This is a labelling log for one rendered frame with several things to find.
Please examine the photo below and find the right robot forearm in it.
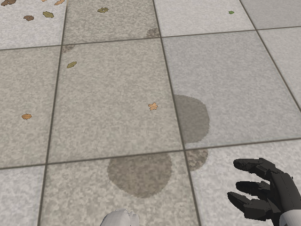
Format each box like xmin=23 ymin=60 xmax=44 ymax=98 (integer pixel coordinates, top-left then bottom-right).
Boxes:
xmin=279 ymin=209 xmax=301 ymax=226

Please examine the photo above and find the right robot hand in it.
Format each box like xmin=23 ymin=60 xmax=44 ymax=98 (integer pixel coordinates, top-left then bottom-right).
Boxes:
xmin=227 ymin=157 xmax=301 ymax=226

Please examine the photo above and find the robot left shin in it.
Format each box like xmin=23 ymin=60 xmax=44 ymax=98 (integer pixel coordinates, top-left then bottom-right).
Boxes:
xmin=115 ymin=208 xmax=129 ymax=214

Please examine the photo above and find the robot left thigh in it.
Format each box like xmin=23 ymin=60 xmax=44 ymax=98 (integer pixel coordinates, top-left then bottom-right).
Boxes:
xmin=100 ymin=210 xmax=139 ymax=226

